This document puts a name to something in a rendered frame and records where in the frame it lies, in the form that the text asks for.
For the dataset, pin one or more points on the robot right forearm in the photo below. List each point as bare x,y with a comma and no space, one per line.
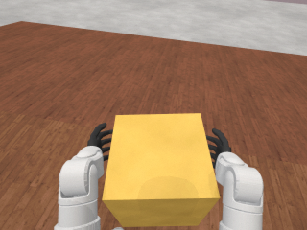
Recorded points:
243,193

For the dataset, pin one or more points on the left robot hand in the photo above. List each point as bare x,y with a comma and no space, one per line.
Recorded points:
97,135

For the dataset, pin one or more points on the robot left forearm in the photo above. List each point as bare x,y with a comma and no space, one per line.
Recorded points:
78,191

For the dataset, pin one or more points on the right robot hand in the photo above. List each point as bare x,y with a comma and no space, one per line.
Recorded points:
222,145

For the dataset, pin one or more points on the carton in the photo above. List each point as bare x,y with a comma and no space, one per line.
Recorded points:
159,171

